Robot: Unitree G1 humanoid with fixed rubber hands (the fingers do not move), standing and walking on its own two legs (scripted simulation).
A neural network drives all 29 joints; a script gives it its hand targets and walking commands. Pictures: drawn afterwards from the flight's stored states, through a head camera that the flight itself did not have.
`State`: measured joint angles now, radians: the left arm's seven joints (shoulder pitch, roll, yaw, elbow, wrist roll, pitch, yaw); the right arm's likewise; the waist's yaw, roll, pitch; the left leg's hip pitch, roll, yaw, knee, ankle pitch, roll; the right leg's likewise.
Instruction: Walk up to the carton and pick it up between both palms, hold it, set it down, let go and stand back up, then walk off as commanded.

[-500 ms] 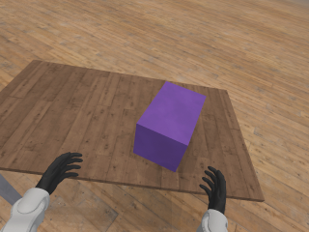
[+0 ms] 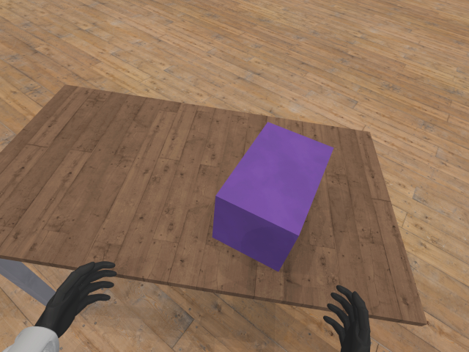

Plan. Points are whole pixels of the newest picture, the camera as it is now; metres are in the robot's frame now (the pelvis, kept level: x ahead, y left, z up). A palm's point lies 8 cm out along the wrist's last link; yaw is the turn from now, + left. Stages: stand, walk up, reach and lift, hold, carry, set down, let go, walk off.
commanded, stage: set down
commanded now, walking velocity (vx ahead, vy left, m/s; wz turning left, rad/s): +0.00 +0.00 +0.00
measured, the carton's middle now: (272, 192) +0.48 -0.07 -0.06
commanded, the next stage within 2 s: none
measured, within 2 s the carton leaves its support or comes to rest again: neither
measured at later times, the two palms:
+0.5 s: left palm (65, 315) +0.18 +0.27 -0.02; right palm out of the picture +0.15 -0.17 -0.03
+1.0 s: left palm (73, 344) +0.14 +0.25 -0.04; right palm out of the picture +0.14 -0.20 -0.05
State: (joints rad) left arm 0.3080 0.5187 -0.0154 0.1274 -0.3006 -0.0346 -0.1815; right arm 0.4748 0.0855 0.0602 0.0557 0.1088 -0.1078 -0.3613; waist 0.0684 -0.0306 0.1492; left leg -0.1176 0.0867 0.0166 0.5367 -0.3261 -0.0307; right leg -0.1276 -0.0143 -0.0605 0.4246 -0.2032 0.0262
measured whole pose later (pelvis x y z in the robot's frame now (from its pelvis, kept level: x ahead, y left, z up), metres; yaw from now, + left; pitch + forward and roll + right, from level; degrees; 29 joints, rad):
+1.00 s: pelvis -0.03 -0.01 +0.00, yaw +1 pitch -7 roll -1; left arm 0.18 0.36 -0.01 0.43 -0.11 0.02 -0.11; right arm 0.27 -0.03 -0.03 0.42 0.04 -0.10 -0.16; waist 0.05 0.00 0.14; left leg -0.11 0.08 0.00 0.50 -0.27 -0.02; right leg -0.13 -0.02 -0.07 0.43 -0.17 0.01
